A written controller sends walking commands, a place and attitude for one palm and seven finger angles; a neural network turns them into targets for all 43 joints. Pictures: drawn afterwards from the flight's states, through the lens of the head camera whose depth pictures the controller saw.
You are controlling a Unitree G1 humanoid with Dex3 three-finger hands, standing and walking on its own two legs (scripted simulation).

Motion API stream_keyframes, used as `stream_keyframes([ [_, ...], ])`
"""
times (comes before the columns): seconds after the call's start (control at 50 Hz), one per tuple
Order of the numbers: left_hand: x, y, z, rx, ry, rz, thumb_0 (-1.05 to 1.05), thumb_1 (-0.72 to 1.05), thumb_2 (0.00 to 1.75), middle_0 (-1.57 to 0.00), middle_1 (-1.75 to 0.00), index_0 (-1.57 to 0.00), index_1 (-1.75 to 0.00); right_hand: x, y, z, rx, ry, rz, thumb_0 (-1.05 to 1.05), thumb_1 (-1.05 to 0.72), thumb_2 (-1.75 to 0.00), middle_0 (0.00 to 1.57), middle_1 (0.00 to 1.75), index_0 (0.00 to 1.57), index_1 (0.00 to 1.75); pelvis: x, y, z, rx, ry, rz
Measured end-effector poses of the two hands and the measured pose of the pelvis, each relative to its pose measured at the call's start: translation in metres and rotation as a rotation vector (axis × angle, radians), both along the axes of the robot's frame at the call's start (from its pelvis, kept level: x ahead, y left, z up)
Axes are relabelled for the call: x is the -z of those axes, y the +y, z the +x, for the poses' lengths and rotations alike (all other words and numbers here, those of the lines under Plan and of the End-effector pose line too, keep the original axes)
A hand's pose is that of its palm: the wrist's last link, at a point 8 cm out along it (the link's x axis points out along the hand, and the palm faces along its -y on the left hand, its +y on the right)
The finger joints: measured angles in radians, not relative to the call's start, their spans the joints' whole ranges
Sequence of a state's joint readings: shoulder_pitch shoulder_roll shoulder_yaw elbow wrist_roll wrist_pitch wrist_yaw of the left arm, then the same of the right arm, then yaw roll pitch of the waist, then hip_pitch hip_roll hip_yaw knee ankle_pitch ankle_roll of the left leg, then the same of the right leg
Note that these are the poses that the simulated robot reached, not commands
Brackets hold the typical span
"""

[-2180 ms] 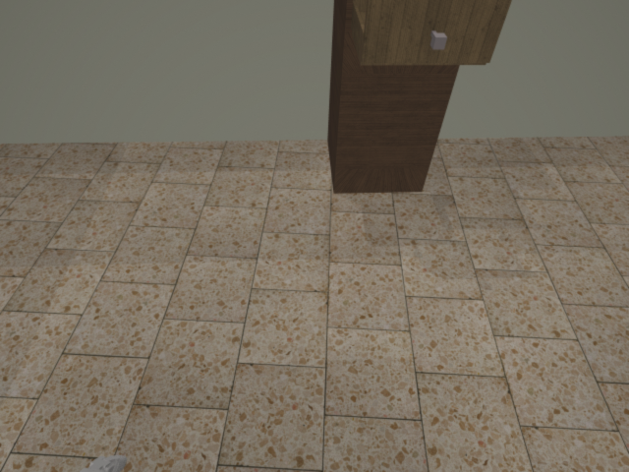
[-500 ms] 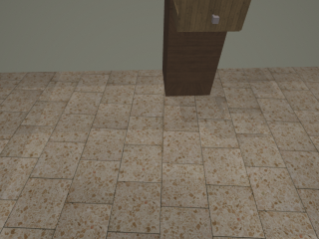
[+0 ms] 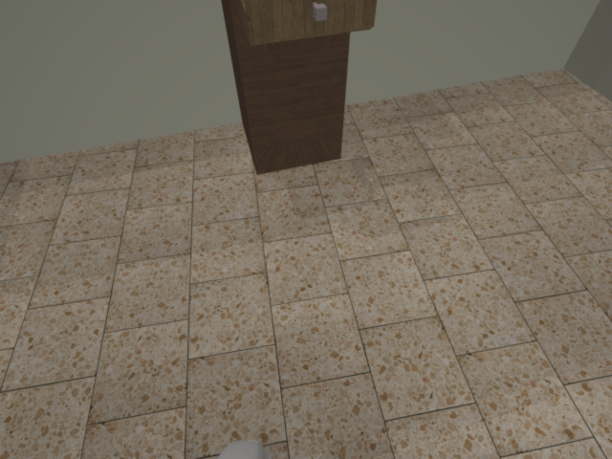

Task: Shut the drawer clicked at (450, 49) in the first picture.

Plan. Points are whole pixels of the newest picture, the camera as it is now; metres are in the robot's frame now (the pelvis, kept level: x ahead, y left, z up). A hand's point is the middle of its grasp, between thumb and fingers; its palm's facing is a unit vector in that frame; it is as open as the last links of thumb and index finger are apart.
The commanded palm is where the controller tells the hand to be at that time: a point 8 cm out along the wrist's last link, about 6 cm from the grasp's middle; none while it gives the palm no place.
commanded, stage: walk to a spot facing it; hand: left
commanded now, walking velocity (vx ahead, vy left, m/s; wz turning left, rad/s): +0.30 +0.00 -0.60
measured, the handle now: (318, 9) +1.20 +0.08 +0.06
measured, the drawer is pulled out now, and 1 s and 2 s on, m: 0.26 0.26 0.26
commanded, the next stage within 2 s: turn to face it in 1.76 s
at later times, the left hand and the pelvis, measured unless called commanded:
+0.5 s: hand (191, 359) +0.29 +0.24 -0.17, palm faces -0.28 -0.94 -0.18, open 7.3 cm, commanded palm none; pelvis +0.14 +0.06 +0.00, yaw -19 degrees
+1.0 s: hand (284, 263) +0.50 +0.10 -0.17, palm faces -0.52 -0.82 -0.24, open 7.2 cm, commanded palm none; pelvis +0.34 -0.04 -0.01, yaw -33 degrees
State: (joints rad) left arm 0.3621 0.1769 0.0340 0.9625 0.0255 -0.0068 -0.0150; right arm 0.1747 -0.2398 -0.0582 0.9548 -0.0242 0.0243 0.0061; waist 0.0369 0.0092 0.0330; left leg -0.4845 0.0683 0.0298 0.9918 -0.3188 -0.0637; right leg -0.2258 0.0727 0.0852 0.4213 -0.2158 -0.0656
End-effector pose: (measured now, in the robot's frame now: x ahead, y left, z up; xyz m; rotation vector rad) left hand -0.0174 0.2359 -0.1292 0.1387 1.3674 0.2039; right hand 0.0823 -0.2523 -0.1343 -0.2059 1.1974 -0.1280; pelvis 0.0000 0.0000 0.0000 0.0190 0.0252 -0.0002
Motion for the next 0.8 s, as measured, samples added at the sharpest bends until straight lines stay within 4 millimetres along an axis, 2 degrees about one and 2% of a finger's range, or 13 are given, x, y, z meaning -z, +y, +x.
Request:
stream_keyframes([
  [0.12, 0.005, 0.026, 0.021, 0.025, 0.019, -0.007, 0.00, 0.91, 0.90, -0.20, -0.29, -0.21, -0.30, -0.013, 0.014, 0.032, 0.029, -0.064, -0.031, 0.01, -0.91, -0.90, 0.20, 0.30, 0.20, 0.30, 0.000, 0.021, 0.024, 0.056, 0.012, -0.018],
  [0.22, 0.025, 0.061, 0.058, 0.064, 0.026, -0.018, 0.00, 0.91, 0.90, -0.20, -0.29, -0.21, -0.30, -0.018, 0.038, 0.064, 0.058, -0.161, -0.068, 0.01, -0.91, -0.90, 0.20, 0.30, 0.20, 0.30, 0.012, 0.048, 0.051, 0.118, 0.010, -0.043],
  [0.26, 0.030, 0.073, 0.084, 0.106, 0.029, -0.020, 0.01, 0.91, 0.90, -0.20, -0.29, -0.20, -0.30, -0.021, 0.048, 0.064, 0.092, -0.182, -0.075, 0.01, -0.91, -0.90, 0.20, 0.30, 0.20, 0.30, 0.013, 0.055, 0.062, 0.158, -0.003, -0.037],
  [0.3, 0.028, 0.081, 0.118, 0.158, 0.011, -0.024, 0.01, 0.91, 0.90, -0.20, -0.29, -0.20, -0.30, -0.025, 0.056, 0.055, 0.137, -0.171, -0.075, 0.01, -0.91, -0.90, 0.20, 0.30, 0.20, 0.30, 0.008, 0.060, 0.074, 0.189, -0.014, -0.044],
  [0.4, 0.018, 0.080, 0.218, 0.273, -0.100, -0.035, 0.01, 0.91, 0.90, -0.20, -0.29, -0.20, -0.30, -0.023, 0.077, 0.011, 0.271, -0.036, -0.063, 0.01, -0.91, -0.90, 0.20, 0.30, 0.20, 0.30, 0.000, 0.065, 0.107, 0.259, -0.021, -0.058],
  [0.46, 0.015, 0.067, 0.275, 0.339, -0.152, -0.044, 0.01, 0.92, 0.90, -0.19, -0.29, -0.20, -0.30, -0.017, 0.091, -0.020, 0.363, 0.075, -0.045, 0.01, -0.91, -0.90, 0.20, 0.30, 0.20, 0.30, 0.000, 0.064, 0.128, 0.300, -0.020, -0.060],
  [0.52, 0.015, 0.042, 0.327, 0.410, -0.179, -0.062, 0.01, 0.92, 0.90, -0.19, -0.29, -0.20, -0.30, -0.012, 0.108, -0.049, 0.451, 0.192, -0.017, 0.01, -0.91, -0.90, 0.20, 0.30, 0.20, 0.30, 0.002, 0.060, 0.150, 0.340, -0.018, -0.060],
  [0.58, 0.017, 0.008, 0.376, 0.490, -0.194, -0.088, 0.00, 0.92, 0.90, -0.19, -0.29, -0.20, -0.30, -0.010, 0.125, -0.071, 0.534, 0.306, 0.020, 0.01, -0.91, -0.90, 0.20, 0.30, 0.20, 0.30, 0.007, 0.052, 0.172, 0.377, -0.015, -0.058],
  [0.64, 0.023, -0.036, 0.425, 0.577, -0.209, -0.117, 0.01, 0.92, 0.90, -0.19, -0.29, -0.20, -0.30, -0.008, 0.141, -0.084, 0.613, 0.412, 0.065, 0.01, -0.91, -0.90, 0.20, 0.30, 0.20, 0.30, 0.014, 0.039, 0.197, 0.414, -0.009, -0.058],
  [0.7, 0.031, -0.081, 0.469, 0.651, -0.245, -0.141, 0.01, 0.92, 0.90, -0.19, -0.29, -0.20, -0.30, -0.005, 0.148, -0.086, 0.682, 0.499, 0.113, 0.01, -0.91, -0.90, 0.20, 0.30, 0.20, 0.30, 0.024, 0.019, 0.223, 0.449, -0.009, -0.055],
  [0.74, 0.037, -0.105, 0.492, 0.674, -0.285, -0.149, 0.00, 0.91, 0.90, -0.20, -0.29, -0.20, -0.30, 0.002, 0.144, -0.078, 0.713, 0.534, 0.144, 0.01, -0.91, -0.90, 0.20, 0.30, 0.20, 0.30, 0.034, 0.001, 0.242, 0.463, -0.015, -0.041],
  [0.8, 0.038, -0.121, 0.507, 0.677, -0.288, -0.147, 0.00, 0.91, 0.90, -0.20, -0.29, -0.20, -0.30, 0.012, 0.119, -0.042, 0.734, 0.487, 0.142, 0.01, -0.91, -0.90, 0.20, 0.30, 0.20, 0.30, 0.034, -0.013, 0.262, 0.489, -0.027, -0.049],
])
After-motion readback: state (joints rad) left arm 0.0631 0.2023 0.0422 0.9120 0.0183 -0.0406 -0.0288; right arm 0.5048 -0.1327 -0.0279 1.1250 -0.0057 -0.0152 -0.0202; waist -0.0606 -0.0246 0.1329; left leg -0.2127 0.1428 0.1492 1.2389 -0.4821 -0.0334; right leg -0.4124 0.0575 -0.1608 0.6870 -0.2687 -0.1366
